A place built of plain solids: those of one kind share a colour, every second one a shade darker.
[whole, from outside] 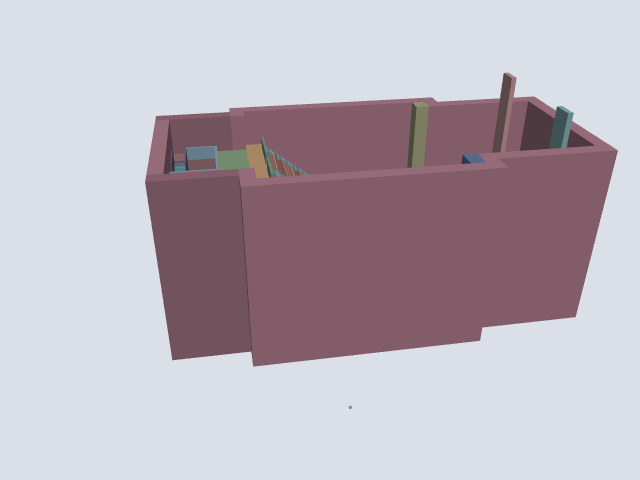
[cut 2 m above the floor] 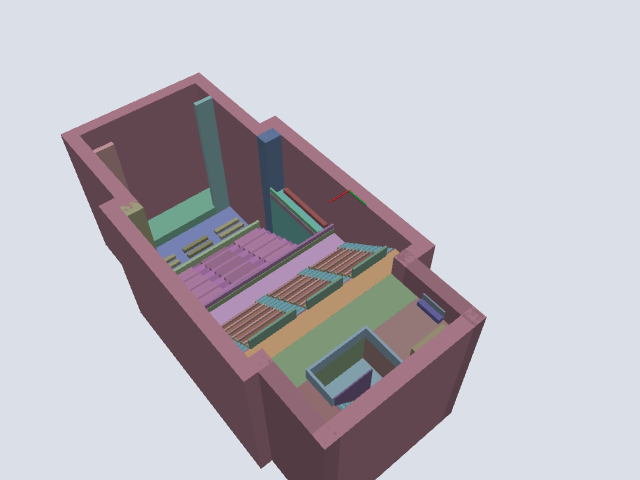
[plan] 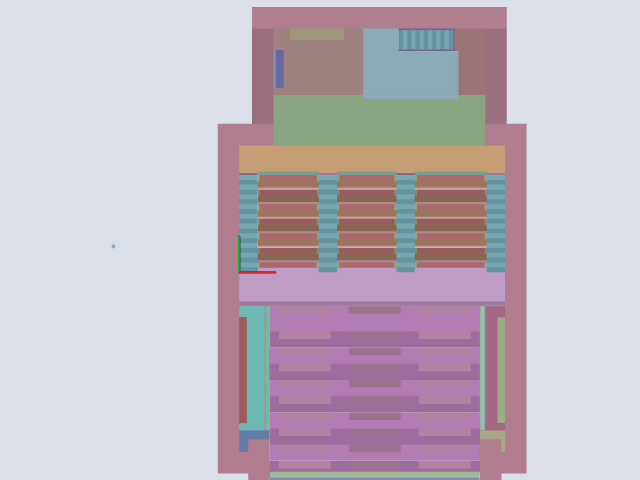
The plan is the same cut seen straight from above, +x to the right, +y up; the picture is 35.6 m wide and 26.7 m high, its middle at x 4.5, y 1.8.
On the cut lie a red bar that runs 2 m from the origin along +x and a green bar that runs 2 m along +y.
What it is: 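An old music hall's upper gallery; 7 rows of benches on tiers raked at 38 degrees, three risers of 214 mm to a row 0.81 m deep, in one bank; 4 stepped aisles, 1.02 m broad, run down between the bench ends or along a side wall to the front gangway, 1.60 m clear before the parapet; there one must stop and turn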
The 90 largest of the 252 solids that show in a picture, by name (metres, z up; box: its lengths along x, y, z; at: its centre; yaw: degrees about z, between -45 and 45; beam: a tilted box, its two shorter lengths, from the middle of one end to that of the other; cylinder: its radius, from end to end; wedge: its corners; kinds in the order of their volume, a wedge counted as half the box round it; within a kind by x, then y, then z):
{
 "wall_plaster_1": {"box": [1.2, 17.92, 16.08], "at": [-0.59, -2.23, -4.84]},
 "wall_plaster_2": {"box": [1.2, 3.93, 16.08], "at": [-0.59, 6.3, -4.84]},
 "wall_plaster_3": {"box": [2.9, 1.2, 16.08], "at": [0.26, -10.59, -4.84]},
 "wall_plaster_4": {"box": [3.1, 1.2, 16.08], "at": [0.36, 7.66, -4.84]},
 "wall_plaster_5": {"box": [1.2, 5.3, 16.08], "at": [1.11, -18.34, -4.84]},
 "wall_plaster_6": {"box": [1.2, 7.9, 16.08], "at": [1.11, -14.14, -4.84]},
 "wall_plaster_7": {"box": [1.2, 3.3, 16.08], "at": [1.11, -10.94, -4.84]},
 "wall_plaster_8": {"box": [1.2, 1.7, 16.08], "at": [1.11, -10.84, -4.84]},
 "wall_plaster_9": {"box": [1.2, 7.7, 16.08], "at": [1.31, 10.91, -4.84]},
 "wall_plaster_10": {"box": [7.6, 1.2, 16.08], "at": [4.51, 14.16, -4.84]},
 "wall_plaster_11": {"box": [14.08, 1.2, 16.08], "at": [7.55, -20.39, -4.84]},
 "wall_plaster_12": {"box": [7.3, 1.2, 16.08], "at": [9.56, 14.16, -4.84]},
 "wall_plaster_13": {"box": [4.08, 1.2, 16.08], "at": [12.85, 14.16, -4.84]},
 "wall_plaster_14": {"box": [1.2, 5.3, 16.08], "at": [13.99, -18.34, -4.84]},
 "wall_plaster_15": {"box": [1.2, 7.9, 16.08], "at": [13.99, -14.14, -4.84]},
 "wall_plaster_16": {"box": [1.2, 3.3, 16.08], "at": [13.99, -10.94, -4.84]},
 "wall_plaster_17": {"box": [1.2, 1.7, 16.08], "at": [13.99, -10.84, -4.84]},
 "wall_plaster_18": {"box": [1.2, 7.7, 16.08], "at": [14.29, 10.91, -4.84]},
 "wall_plaster_19": {"box": [2.6, 1.2, 16.08], "at": [14.69, -10.59, -4.84]},
 "wall_plaster_20": {"box": [2.3, 1.2, 16.08], "at": [14.84, 7.66, -4.84]},
 "wall_plaster_21": {"box": [1.2, 17.92, 16.08], "at": [15.39, -2.23, -4.84]},
 "wall_plaster_22": {"box": [1.2, 3.93, 16.08], "at": [15.39, 6.3, -4.84]},
 "floor_concrete_1": {"box": [3.4, 0.81, 9.04], "at": [2.73, 0.96, -8.36]},
 "floor_concrete_2": {"box": [3.4, 0.81, 9.68], "at": [2.73, 1.77, -8.04]},
 "floor_concrete_3": {"box": [3.4, 0.81, 10.32], "at": [2.73, 2.58, -7.72]},
 "floor_concrete_4": {"box": [3.4, 0.81, 10.96], "at": [2.73, 3.39, -7.4]},
 "floor_concrete_5": {"box": [3.4, 0.81, 11.6], "at": [2.73, 4.2, -7.08]},
 "floor_concrete_6": {"box": [3.4, 0.81, 12.24], "at": [2.73, 5.01, -6.76]},
 "floor_concrete_7": {"box": [3.3, 0.81, 9.04], "at": [7.1, 0.96, -8.36]},
 "floor_concrete_8": {"box": [3.3, 0.81, 9.68], "at": [7.1, 1.77, -8.04]},
 "floor_concrete_9": {"box": [3.3, 0.81, 10.32], "at": [7.1, 2.58, -7.72]},
 "floor_concrete_10": {"box": [3.3, 0.81, 10.96], "at": [7.1, 3.39, -7.4]},
 "floor_concrete_11": {"box": [3.3, 0.81, 11.6], "at": [7.1, 4.2, -7.08]},
 "floor_concrete_12": {"box": [3.3, 0.81, 12.24], "at": [7.1, 5.01, -6.76]},
 "floor_concrete_13": {"box": [4.0, 0.81, 9.04], "at": [11.77, 0.96, -8.36]},
 "floor_concrete_14": {"box": [4.0, 0.81, 9.68], "at": [11.77, 1.77, -8.04]},
 "floor_concrete_15": {"box": [4.0, 0.81, 10.32], "at": [11.77, 2.58, -7.72]},
 "floor_concrete_16": {"box": [4.0, 0.81, 10.96], "at": [11.77, 3.39, -7.4]},
 "floor_concrete_17": {"box": [4.0, 0.81, 11.6], "at": [11.77, 4.2, -7.08]},
 "floor_concrete_18": {"box": [4.0, 0.81, 12.24], "at": [11.77, 5.01, -6.76]},
 "floor_circ_carpet_1": {"box": [11.68, 0.9, 2.07], "at": [7.55, -10.94, -11.85]},
 "floor_circ_carpet_2": {"box": [11.68, 0.9, 2.49], "at": [7.55, -10.04, -11.64]},
 "floor_circ_carpet_3": {"box": [11.68, 0.9, 2.91], "at": [7.55, -9.14, -11.43]},
 "floor_circ_carpet_4": {"box": [11.68, 0.9, 3.33], "at": [7.55, -8.24, -11.22]},
 "floor_circ_carpet_5": {"box": [11.68, 0.9, 3.75], "at": [7.55, -7.34, -11.01]},
 "floor_circ_carpet_6": {"box": [11.68, 0.9, 4.17], "at": [7.55, -6.44, -10.8]},
 "floor_circ_carpet_7": {"box": [11.68, 0.9, 4.59], "at": [7.55, -5.54, -10.59]},
 "floor_circ_carpet_8": {"box": [11.68, 0.9, 5.01], "at": [7.55, -4.64, -10.38]},
 "floor_circ_carpet_9": {"box": [11.68, 0.9, 5.43], "at": [7.55, -3.74, -10.17]},
 "floor_circ_carpet_10": {"box": [11.68, 1.4, 5.85], "at": [7.55, -2.59, -9.96]},
 "floor_bay0a_lino_1": {"box": [11.78, 2.8, 12.88], "at": [7.8, 8.46, -6.44]},
 "floor_hall0a_lino_1": {"box": [14.78, 2.44, 8.4], "at": [7.4, -0.67, -8.68]},
 "floor_rear_lino_1": {"box": [14.78, 1.53, 12.88], "at": [7.4, 6.3, -6.44]},
 "floor_bay1a_lino_1": {"box": [5.2, 3.7, 12.88], "at": [4.51, 11.71, -6.44]},
 "floor_lob_concrete_1": {"box": [4.9, 3.7, 10.01], "at": [9.56, 11.71, -7.88]},
 "floor_slipw_lino_1": {"box": [1.7, 8.1, 8.4], "at": [0.86, -5.94, -8.68]},
 "floor_slipe_lino_1": {"box": [1.4, 8.1, 8.4], "at": [14.09, -5.94, -8.68]},
 "floor_bay1b_lino_1": {"box": [1.68, 3.7, 12.88], "at": [12.85, 11.71, -6.44]},
 "floor_stage_floorboards_1": {"box": [11.68, 2.9, 1.45], "at": [7.55, -18.34, -12.16]},
 "wall_slipendw_plaster_1": {"box": [1.7, 1.2, 16.08], "at": [0.86, -9.39, -4.84]},
 "wall_slipende_plaster_1": {"box": [1.4, 1.2, 16.08], "at": [14.09, -9.39, -4.84]},
 "floor_stalls_carpet_1": {"box": [11.68, 5.5, 0.4], "at": [7.55, -14.14, -12.68]},
 "step_1": {"box": [1.02, 0.33, 3.68], "at": [0.52, 4.5, -2.69]},
 "step_2": {"box": [1.02, 0.33, 3.89], "at": [0.52, 4.77, -2.59]},
 "step_3": {"box": [1.02, 0.33, 4.11], "at": [0.52, 5.04, -2.48]},
 "step_4": {"box": [1.02, 0.33, 4.32], "at": [0.52, 5.31, -2.37]},
 "step_5": {"box": [1.02, 0.33, 3.68], "at": [4.94, 4.5, -2.69]},
 "step_6": {"box": [1.02, 0.33, 3.89], "at": [4.94, 4.77, -2.59]},
 "step_7": {"box": [1.02, 0.33, 4.11], "at": [4.94, 5.04, -2.48]},
 "step_8": {"box": [1.02, 0.33, 4.32], "at": [4.94, 5.31, -2.37]},
 "step_9": {"box": [1.02, 0.33, 3.68], "at": [9.26, 4.5, -2.69]},
 "step_10": {"box": [1.02, 0.33, 3.89], "at": [9.26, 4.77, -2.59]},
 "step_11": {"box": [1.02, 0.33, 4.11], "at": [9.26, 5.04, -2.48]},
 "step_12": {"box": [1.02, 0.33, 4.32], "at": [9.26, 5.31, -2.37]},
 "step_13": {"box": [1.02, 0.33, 3.68], "at": [14.28, 4.5, -2.69]},
 "step_14": {"box": [1.02, 0.33, 3.89], "at": [14.28, 4.77, -2.59]},
 "step_15": {"box": [1.02, 0.33, 4.11], "at": [14.28, 5.04, -2.48]},
 "step_16": {"box": [1.02, 0.33, 4.32], "at": [14.28, 5.31, -2.37]},
 "wall_prose_plaster_1": {"box": [1.75, 0.45, 18.88], "at": [12.52, -17.11, -3.44]},
 "wall_prosw_plaster_1": {"box": [1.75, 0.45, 18.88], "at": [2.59, -17.11, -3.44]},
 "parapet_circ_plaster_1": {"box": [11.68, 0.3, 0.9], "at": [7.55, -11.24, -10.41]},
 "parapet_front_plaster_1": {"box": [14.78, 0.3, 0.6], "at": [7.4, -1.74, -4.23]},
 "wall_1": {"box": [3.03, 0.1, 4.03], "at": [10.38, 12.37, -0.91]},
 "wall_2": {"box": [3.03, 0.1, 4.03], "at": [10.38, 13.51, -0.91]},
 "counter_timber_1": {"box": [3.0, 0.65, 1.15], "at": [4.33, 13.24, 0.53]},
 "rail_front_1": {"box": [14.78, 0.2, 0.5], "at": [7.4, -1.74, -3.68]},
 "parapet_slipe_plaster_1": {"box": [0.3, 6.9, 0.6], "at": [13.54, -5.34, -4.23]},
 "parapet_slipw_plaster_1": {"box": [0.3, 6.9, 0.6], "at": [1.56, -5.34, -4.23]},
 "form_slipe_timber_1": {"box": [0.42, 5.9, 0.49], "at": [14.58, -5.44, -4.29]},
 "form_slipw_timber_1": {"box": [0.42, 5.9, 0.49], "at": [0.22, -5.44, -4.29]}
}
